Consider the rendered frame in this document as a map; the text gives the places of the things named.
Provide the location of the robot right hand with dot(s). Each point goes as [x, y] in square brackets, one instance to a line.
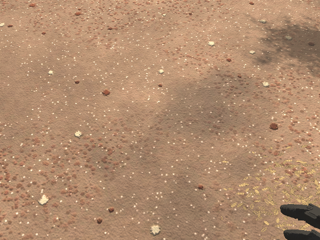
[308, 213]

